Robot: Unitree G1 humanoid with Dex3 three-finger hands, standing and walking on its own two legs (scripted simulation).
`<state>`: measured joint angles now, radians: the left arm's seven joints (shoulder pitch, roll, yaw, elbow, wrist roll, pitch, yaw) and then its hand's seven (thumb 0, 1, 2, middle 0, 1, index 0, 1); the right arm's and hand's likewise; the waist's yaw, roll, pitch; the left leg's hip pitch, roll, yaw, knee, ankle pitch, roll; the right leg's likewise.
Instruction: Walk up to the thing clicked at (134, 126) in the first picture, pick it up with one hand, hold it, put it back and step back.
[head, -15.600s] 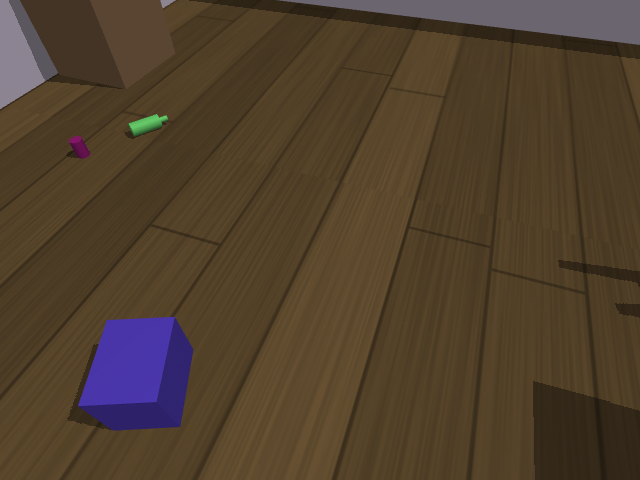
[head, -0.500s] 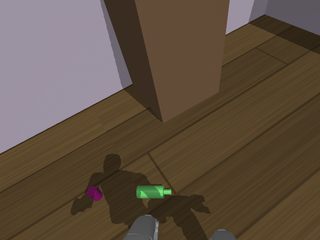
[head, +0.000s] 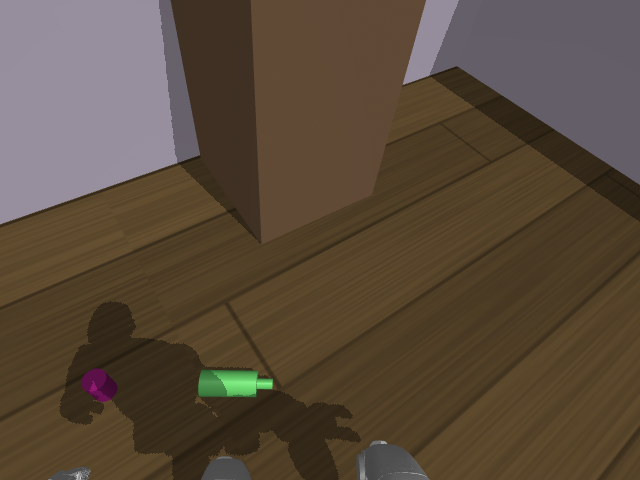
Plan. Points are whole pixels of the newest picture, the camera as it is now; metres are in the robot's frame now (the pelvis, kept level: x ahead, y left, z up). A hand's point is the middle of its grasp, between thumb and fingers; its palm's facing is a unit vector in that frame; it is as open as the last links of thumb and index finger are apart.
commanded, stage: walk up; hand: left
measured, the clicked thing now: (237, 383) +0.45 +0.19 -0.69
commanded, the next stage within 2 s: stand in 0.46 s
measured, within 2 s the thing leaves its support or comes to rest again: neither
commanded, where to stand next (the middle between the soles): +0.09 +0.02 m, yaw +1 degrees
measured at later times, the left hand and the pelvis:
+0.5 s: hand out of the picture -0.01 +0.42 -0.10, palm faces +0.05 -0.76 -0.65, open 7.4 cm; pelvis -0.02 +0.06 -0.01, yaw +0 degrees
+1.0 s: hand out of the picture +0.10 +0.31 -0.10, palm faces -0.01 -0.95 -0.32, open 7.4 cm; pelvis +0.00 +0.07 +0.05, yaw +1 degrees
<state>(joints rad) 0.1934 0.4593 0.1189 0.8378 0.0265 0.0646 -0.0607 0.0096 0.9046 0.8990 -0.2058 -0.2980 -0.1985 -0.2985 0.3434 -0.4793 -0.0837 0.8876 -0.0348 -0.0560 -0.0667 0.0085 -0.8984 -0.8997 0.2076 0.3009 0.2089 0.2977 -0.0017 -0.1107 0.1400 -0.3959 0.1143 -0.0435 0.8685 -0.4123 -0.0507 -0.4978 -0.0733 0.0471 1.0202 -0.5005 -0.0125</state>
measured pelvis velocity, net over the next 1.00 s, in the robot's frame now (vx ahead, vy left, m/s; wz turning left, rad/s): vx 0.00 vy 0.07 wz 0.01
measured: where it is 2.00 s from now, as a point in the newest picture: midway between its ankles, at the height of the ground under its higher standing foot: outside the picture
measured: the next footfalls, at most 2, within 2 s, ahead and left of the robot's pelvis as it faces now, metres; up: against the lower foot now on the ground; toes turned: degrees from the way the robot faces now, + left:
right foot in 0.02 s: +0.10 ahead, -0.17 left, +0.00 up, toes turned +0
left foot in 0.44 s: +0.06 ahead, +0.20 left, +0.00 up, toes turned +1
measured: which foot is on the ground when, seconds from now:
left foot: down 0.00-0.04, up 0.06-0.42, down 0.44-1.00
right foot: up 0.00-0.00, down 0.02-0.46, up 0.48-0.70, down 0.72-1.00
